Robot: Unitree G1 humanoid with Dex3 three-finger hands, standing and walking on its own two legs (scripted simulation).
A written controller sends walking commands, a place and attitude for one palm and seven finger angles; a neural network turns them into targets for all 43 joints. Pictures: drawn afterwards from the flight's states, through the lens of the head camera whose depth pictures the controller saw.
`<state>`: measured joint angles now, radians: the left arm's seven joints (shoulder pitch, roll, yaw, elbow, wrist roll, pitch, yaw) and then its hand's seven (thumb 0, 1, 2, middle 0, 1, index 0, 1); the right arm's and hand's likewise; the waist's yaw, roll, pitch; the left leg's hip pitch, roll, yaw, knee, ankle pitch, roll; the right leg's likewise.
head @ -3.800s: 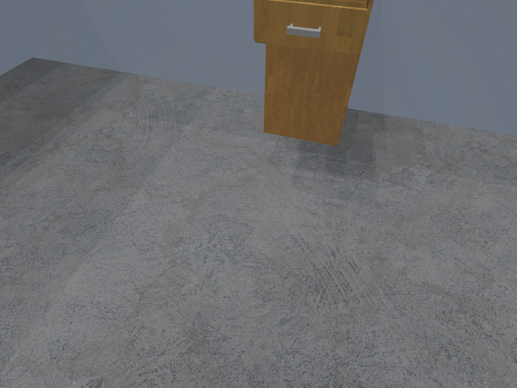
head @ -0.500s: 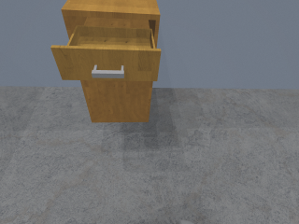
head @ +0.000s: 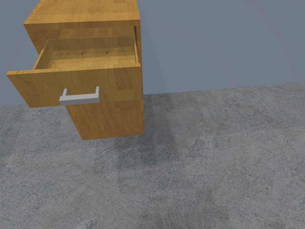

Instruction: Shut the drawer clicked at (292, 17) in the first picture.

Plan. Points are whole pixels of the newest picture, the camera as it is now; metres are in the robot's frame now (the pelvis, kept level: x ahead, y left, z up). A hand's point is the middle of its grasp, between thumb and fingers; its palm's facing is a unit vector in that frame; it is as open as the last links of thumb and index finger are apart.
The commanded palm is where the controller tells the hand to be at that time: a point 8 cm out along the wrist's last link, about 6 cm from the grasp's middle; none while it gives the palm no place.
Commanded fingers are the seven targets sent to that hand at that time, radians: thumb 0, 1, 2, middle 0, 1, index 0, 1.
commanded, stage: turn to face it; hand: left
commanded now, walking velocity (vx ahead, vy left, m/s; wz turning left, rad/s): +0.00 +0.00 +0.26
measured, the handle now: (81, 94) +0.54 +0.27 +0.02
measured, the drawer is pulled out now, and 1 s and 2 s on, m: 0.30 0.30 0.30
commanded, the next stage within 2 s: take the last steps up to it in 0.08 s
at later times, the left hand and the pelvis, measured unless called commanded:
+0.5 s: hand out of the picture +0.02 +0.19 -0.17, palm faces +0.16 -0.96 -0.24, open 7.4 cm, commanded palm none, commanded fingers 0.00 0.90 0.90 -0.20 -0.30 -0.20 -0.30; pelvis +0.04 +0.00 +0.00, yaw +7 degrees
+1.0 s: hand out of the picture +0.07 +0.21 -0.18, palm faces +0.22 -0.97 -0.13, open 7.4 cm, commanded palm none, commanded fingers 0.00 0.90 0.90 -0.20 -0.30 -0.20 -0.30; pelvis +0.16 +0.07 +0.00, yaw +8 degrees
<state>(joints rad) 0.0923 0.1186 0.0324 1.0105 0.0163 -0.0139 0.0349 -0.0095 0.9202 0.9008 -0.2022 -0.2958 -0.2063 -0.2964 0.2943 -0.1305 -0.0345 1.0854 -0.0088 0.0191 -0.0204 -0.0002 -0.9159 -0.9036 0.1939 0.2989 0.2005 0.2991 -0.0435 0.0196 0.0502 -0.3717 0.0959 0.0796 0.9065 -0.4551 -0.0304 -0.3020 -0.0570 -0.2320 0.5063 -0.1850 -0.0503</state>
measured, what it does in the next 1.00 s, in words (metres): walks ahead: left foot, then right foot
